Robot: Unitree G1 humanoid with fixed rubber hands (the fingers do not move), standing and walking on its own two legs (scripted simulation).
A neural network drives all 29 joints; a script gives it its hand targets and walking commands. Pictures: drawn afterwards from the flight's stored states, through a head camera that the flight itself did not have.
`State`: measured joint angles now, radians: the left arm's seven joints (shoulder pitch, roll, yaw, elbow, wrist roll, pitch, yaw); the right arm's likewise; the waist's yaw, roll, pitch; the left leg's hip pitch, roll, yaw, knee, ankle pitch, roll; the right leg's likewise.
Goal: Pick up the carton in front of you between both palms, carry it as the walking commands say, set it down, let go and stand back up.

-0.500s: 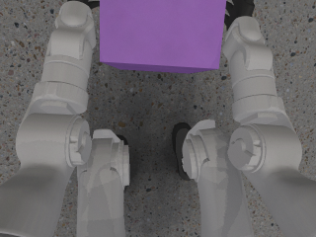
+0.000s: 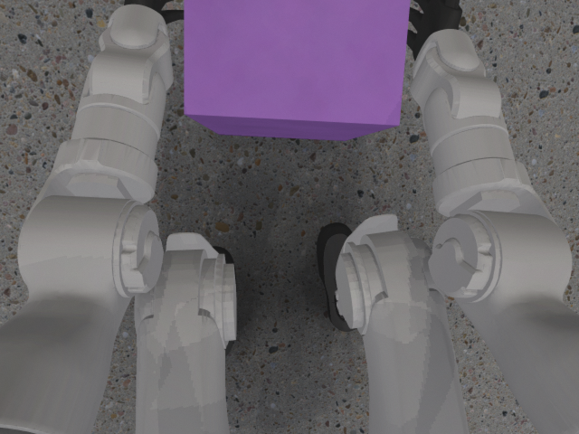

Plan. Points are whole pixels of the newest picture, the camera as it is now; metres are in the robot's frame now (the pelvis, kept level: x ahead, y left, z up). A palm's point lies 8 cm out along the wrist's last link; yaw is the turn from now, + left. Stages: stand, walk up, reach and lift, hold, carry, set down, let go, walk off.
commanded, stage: set down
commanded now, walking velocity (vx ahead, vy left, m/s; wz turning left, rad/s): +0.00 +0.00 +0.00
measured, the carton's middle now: (290, 51) +0.52 -0.03 -0.24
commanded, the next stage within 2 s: let go in 1.88 s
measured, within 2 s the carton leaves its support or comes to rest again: rests again in 0.20 s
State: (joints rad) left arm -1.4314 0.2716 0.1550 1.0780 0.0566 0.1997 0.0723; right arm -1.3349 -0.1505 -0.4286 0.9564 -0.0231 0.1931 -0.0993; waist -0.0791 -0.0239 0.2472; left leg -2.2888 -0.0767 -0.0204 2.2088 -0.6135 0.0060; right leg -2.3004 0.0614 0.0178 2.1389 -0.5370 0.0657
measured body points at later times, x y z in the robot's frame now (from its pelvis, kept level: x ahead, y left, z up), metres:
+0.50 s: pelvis +0.00 +0.00 +0.00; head +0.36 +0.03 +0.25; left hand +0.56 +0.12 -0.18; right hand +0.53 -0.19 -0.17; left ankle +0.09 +0.11 -0.34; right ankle +0.12 -0.13 -0.34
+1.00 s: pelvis +0.00 +0.00 +0.00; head +0.36 +0.01 +0.27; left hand +0.59 +0.17 -0.15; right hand +0.53 -0.21 -0.15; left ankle +0.09 +0.11 -0.34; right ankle +0.12 -0.13 -0.34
